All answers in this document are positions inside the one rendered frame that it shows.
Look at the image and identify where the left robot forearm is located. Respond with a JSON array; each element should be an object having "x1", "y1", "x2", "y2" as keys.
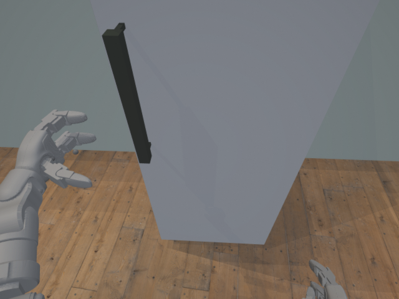
[{"x1": 0, "y1": 168, "x2": 47, "y2": 299}]

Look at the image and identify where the fridge door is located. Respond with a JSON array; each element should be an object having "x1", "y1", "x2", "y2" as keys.
[{"x1": 90, "y1": 0, "x2": 379, "y2": 245}]

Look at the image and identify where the robot left hand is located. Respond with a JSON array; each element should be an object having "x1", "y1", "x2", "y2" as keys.
[{"x1": 15, "y1": 110, "x2": 96, "y2": 188}]

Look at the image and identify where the robot right hand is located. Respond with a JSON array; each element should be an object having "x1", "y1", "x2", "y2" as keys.
[{"x1": 302, "y1": 260, "x2": 348, "y2": 299}]

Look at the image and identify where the handle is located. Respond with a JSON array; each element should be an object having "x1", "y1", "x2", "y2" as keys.
[{"x1": 102, "y1": 23, "x2": 151, "y2": 164}]

